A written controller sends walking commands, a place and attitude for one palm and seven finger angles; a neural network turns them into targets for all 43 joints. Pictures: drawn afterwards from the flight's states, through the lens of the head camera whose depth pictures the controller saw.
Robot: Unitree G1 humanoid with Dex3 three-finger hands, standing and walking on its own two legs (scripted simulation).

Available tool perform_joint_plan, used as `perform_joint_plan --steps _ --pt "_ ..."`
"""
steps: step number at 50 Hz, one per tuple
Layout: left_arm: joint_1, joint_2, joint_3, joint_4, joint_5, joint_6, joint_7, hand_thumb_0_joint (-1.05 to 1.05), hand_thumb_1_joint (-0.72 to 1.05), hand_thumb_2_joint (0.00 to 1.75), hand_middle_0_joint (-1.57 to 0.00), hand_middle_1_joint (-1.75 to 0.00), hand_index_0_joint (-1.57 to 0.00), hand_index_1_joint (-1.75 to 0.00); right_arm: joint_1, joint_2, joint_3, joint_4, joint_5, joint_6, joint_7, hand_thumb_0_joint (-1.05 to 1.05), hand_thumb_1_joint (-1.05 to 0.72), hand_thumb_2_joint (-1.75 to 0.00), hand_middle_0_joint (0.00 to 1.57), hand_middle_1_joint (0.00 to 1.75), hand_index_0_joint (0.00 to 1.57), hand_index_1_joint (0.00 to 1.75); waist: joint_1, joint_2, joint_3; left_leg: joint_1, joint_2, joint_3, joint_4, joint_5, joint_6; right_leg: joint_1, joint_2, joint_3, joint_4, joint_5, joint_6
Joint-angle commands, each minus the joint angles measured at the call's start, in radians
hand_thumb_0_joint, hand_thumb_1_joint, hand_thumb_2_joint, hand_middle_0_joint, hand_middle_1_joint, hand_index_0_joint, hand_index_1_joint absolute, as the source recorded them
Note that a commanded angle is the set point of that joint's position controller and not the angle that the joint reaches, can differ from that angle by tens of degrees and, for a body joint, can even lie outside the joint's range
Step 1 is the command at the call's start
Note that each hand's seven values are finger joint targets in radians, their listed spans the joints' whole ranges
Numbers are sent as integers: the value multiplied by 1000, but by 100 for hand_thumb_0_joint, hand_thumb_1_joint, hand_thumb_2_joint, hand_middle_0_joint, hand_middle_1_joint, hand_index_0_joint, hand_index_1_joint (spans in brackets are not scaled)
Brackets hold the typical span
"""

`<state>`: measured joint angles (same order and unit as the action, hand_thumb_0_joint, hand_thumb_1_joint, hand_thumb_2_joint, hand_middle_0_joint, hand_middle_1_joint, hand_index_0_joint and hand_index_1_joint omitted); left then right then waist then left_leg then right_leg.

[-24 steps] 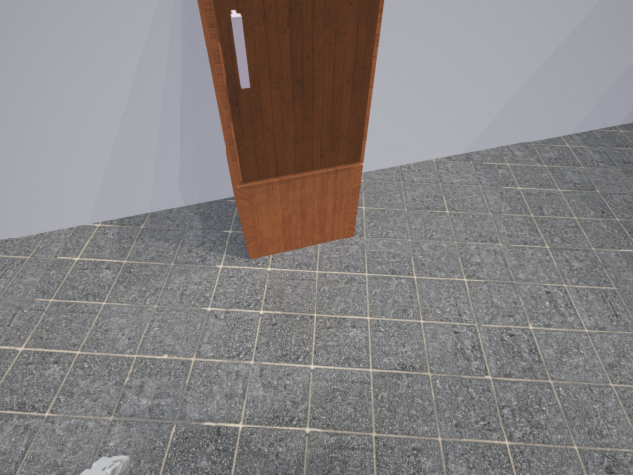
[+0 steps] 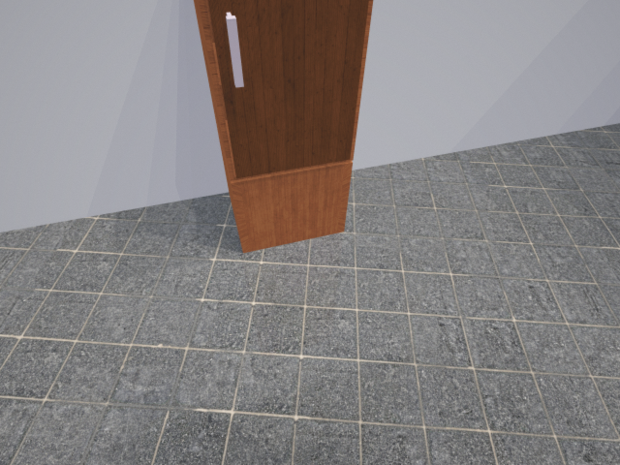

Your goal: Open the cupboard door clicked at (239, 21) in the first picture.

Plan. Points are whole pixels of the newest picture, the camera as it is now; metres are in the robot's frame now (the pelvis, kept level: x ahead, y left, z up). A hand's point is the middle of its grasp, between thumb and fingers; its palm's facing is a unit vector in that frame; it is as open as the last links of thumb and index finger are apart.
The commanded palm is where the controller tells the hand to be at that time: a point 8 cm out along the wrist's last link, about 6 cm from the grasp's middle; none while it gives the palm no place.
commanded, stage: stand and wait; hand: left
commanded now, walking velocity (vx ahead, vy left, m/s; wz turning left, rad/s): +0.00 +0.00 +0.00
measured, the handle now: (234, 50) +1.04 +0.27 +0.08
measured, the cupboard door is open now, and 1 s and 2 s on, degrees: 0 0 0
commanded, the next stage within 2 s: look at it before walking up in 0.34 s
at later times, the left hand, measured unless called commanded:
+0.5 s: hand out of the picture +0.07 +0.24 -0.15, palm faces -0.04 -0.94 -0.34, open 7.4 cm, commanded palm none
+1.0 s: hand out of the picture +0.07 +0.24 -0.15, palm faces -0.03 -0.94 -0.33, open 7.4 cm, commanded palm none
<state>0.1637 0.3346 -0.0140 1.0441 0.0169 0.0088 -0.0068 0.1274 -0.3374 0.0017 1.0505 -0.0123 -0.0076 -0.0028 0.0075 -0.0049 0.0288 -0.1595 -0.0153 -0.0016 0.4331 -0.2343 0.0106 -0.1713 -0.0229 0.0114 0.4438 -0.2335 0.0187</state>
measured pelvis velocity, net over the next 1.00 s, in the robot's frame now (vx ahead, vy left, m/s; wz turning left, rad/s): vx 0.00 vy -0.01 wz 0.00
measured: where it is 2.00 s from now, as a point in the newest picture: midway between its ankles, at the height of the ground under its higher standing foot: outside the picture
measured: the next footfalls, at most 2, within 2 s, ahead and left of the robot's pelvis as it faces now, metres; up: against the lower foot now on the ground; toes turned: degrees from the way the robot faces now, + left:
left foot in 1.94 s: +0.30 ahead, +0.05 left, +0.00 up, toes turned -19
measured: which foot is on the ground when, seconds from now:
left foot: down 0.00-1.00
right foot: down 0.00-1.00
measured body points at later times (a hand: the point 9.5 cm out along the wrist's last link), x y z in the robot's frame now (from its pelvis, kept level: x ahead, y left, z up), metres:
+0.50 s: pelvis -0.01 -0.01 +0.00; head -0.01 -0.01 +0.45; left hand +0.07 +0.29 -0.13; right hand +0.06 -0.30 -0.13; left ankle +0.00 +0.11 -0.74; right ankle +0.01 -0.13 -0.74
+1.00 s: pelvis +0.00 -0.01 +0.00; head +0.00 -0.01 +0.45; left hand +0.07 +0.29 -0.13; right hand +0.08 -0.30 -0.13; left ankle +0.00 +0.11 -0.74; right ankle +0.01 -0.13 -0.74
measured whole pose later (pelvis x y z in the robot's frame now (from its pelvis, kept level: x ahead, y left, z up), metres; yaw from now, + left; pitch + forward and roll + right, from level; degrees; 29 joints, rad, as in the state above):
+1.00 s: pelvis +0.00 -0.01 +0.00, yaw +0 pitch -2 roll +0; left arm 0.14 0.34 -0.01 1.09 0.02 0.00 -0.01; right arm 0.12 -0.34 0.01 1.11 -0.01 -0.01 0.00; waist 0.01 0.00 0.03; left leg -0.13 0.00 0.00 0.37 -0.20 0.00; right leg -0.15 -0.01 0.01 0.38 -0.20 0.01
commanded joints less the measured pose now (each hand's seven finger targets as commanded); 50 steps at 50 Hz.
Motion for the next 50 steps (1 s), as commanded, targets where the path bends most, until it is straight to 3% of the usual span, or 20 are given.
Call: perform_joint_plan --steps 1,9,22,36,50 --pt "-60 206 49 -66 -4 -29 17 0 90 90 -20 -30 -20 -30 -61 -201 -44 -61 3 -27 -9 0 -90 -90 20 30 20 30 -7 10 -63 -5 120 -104 -90 111 30 9 -90 88 -87 84 -49" --pt "-59 207 46 -39 -6 -30 17 0 90 90 -20 -30 -20 -30 -46 -204 -40 -26 3 -25 -8 0 -90 -90 20 30 20 30 -5 -4 -30 -17 121 -109 -114 67 25 -5 -93 101 -116 31 -50" --pt "-63 210 47 -29 -4 -33 18 0 90 90 -20 -30 -20 -30 -37 -202 -40 -7 3 -25 -7 0 -90 -90 20 30 20 30 -9 -19 -32 -6 123 -106 -119 76 20 -15 -95 109 -132 23 -51" --pt "-61 210 47 -27 -5 -37 18 0 90 90 -20 -30 -20 -30 -47 -203 -39 -6 5 -27 -8 0 -90 -90 20 30 20 30 -6 -3 -66 25 129 -103 -113 148 18 16 -96 100 -123 121 -51" --pt "-56 209 46 -20 -5 -37 18 0 90 90 -20 -30 -20 -30 -61 -205 -37 -2 6 -27 -9 0 -90 -90 20 30 20 30 -5 2 -54 39 132 -100 -124 166 17 26 -97 98 -133 153 -47"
